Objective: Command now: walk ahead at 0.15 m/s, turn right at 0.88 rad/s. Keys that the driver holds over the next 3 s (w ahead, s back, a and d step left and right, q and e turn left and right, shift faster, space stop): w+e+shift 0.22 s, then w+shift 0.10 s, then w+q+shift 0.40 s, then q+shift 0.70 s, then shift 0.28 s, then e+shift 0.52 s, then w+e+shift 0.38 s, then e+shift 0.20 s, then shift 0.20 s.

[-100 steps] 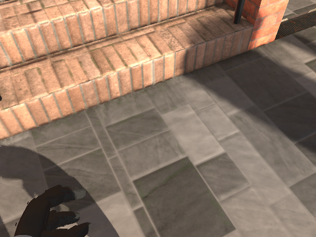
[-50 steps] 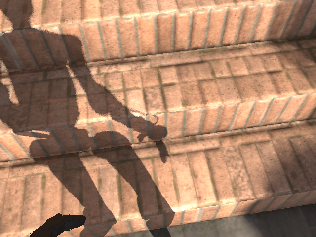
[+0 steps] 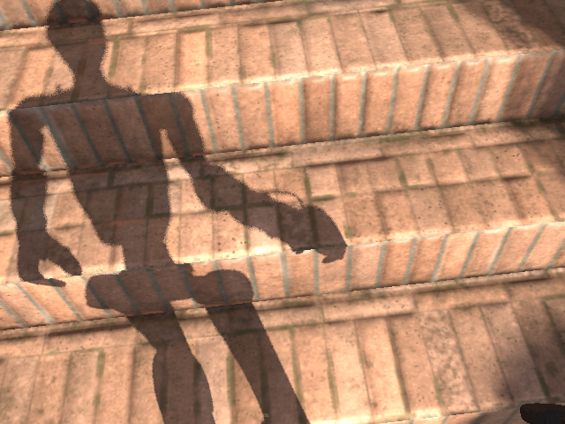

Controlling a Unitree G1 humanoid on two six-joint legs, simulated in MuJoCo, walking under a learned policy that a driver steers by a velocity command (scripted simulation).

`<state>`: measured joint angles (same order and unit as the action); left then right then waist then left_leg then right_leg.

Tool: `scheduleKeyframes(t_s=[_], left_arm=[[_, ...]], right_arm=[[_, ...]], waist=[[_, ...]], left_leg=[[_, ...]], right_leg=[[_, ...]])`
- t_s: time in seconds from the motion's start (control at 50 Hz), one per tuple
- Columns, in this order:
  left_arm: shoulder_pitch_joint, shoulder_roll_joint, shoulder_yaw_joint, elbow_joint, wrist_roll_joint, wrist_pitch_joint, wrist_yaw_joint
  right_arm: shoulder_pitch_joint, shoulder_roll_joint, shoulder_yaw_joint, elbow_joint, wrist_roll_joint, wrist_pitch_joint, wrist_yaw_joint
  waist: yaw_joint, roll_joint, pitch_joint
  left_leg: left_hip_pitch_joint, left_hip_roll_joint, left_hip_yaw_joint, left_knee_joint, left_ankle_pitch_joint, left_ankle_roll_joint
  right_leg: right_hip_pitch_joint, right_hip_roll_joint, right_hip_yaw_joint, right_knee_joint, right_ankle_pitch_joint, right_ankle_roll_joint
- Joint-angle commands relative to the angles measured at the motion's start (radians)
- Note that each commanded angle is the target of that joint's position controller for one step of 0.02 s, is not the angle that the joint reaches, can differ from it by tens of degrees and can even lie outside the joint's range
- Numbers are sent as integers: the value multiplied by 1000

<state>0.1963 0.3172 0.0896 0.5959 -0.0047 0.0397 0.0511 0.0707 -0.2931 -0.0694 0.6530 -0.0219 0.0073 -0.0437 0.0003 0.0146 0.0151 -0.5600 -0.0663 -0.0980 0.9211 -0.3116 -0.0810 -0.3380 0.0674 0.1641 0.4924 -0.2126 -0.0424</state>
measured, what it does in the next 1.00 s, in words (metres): climbs: left foot, then right foot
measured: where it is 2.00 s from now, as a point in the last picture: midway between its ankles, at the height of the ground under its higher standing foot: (308, 259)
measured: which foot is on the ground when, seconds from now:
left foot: up 0.00-0.10, down 0.12-0.52, up 0.54-0.94, down 0.96-1.00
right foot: down 0.00-0.12, up 0.14-0.48, down 0.50-0.94, up 0.96-1.00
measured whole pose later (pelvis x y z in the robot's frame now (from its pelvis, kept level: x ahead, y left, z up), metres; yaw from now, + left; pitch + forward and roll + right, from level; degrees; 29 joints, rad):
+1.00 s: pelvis +0.37 -0.06 +0.02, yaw +5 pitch +2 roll +0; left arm 0.36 0.23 0.01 0.83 -0.01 -0.04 -0.03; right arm -0.03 -0.20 0.01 0.51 -0.02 0.04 0.00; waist 0.00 0.04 0.06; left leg -0.97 -0.10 0.11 1.42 -0.50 0.18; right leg -0.16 -0.10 -0.10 1.04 -0.23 0.03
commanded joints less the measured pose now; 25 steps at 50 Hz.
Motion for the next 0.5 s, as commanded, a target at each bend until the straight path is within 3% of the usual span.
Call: scheduleKeyframes(t_s=[0.02,0.06,0.08,0.1,0.12,0.14,0.16,0.18,0.2,0.24,0.26,0.3,0.36,0.42,0.46,0.48,0.5], left_arm=[[50,137,48,-50,40,10,-38],[-3,155,52,-74,47,13,-69],[-45,158,54,-87,48,13,-77],[-102,150,51,-102,39,8,-78],[-129,106,39,-118,30,-4,-71],[-110,-1,8,-146,7,-20,-66],[-167,68,13,-175,42,-30,-67],[-184,117,26,-169,55,-34,-78],[-152,124,28,-144,57,-35,-98],[-71,110,22,-94,59,-29,-131],[-62,92,12,-86,60,-29,-136],[-84,61,-5,-86,53,-32,-123],[-160,47,-21,-93,52,-46,-130],[-215,23,-40,-94,41,-65,-133],[-190,22,-42,-86,47,-82,-111],[-68,35,-34,-46,52,-97,-92],[88,66,-18,3,70,-114,-72]], right_arm=[[24,-47,10,-45,-28,20,29],[24,-64,10,-65,-19,15,36],[65,-73,6,-59,-6,4,34],[143,-79,1,-40,4,-13,25],[233,-139,-15,-19,0,-32,11],[268,-266,-42,-31,-23,-46,4],[187,-293,-55,-33,-57,-52,6],[135,-210,-35,-45,-48,-60,10],[108,-160,-19,-46,-33,-64,17],[126,-125,-6,-33,-22,-74,18],[160,-120,-4,-17,-23,-83,24],[233,-121,-7,10,-27,-100,36],[289,-132,-12,38,-19,-119,53],[251,-157,-18,45,-9,-111,56],[310,-161,-20,76,3,-89,53],[285,-156,-17,76,14,-89,51],[261,-126,-6,65,30,-100,50]], waist=[[37,-201,-133],[24,-229,-92],[-10,-227,-76],[-75,-191,-51],[-124,-84,-41],[-118,189,-87],[-79,160,-25],[-45,65,-7],[-22,56,-12],[-12,88,-46],[-15,87,-41],[-36,78,-2],[-72,97,30],[-60,159,13],[-59,186,7],[15,149,-49],[96,91,-166]], left_leg=[[63,-17,73,-150,-16,30],[194,-39,83,-256,-126,40],[297,-41,77,-331,-131,56],[455,-19,65,-463,-47,80],[625,90,-22,-592,-106,112],[701,409,-393,-760,-437,168],[553,514,-635,-827,-574,244],[469,497,-567,-803,-544,250],[443,422,-415,-791,-447,223],[427,317,-190,-788,-254,184],[420,292,-131,-786,-201,179],[424,291,-76,-795,-158,181],[430,291,-13,-812,-55,204],[367,248,48,-783,161,206],[416,273,11,-680,483,240],[404,246,30,-531,685,235],[270,190,65,-325,671,216]], right_leg=[[119,-130,225,-118,-61,-119],[-13,-111,313,-173,-358,-127],[-93,-104,340,-172,-412,-122],[-217,-80,337,-140,-458,-93],[-372,-13,253,-26,-485,-34],[-489,123,32,319,-434,14],[-579,23,-12,510,-255,21],[-531,-42,-13,594,-159,18],[-503,-50,-29,641,-94,23],[-438,-54,-72,743,-15,34],[-429,-56,-75,756,16,36],[-443,-53,-63,706,54,39],[-379,-37,-61,463,59,46],[-118,-44,-204,146,-51,38],[-24,-15,-247,0,-124,12],[127,4,-252,-116,-28,-11],[398,-37,-213,-101,25,-16]])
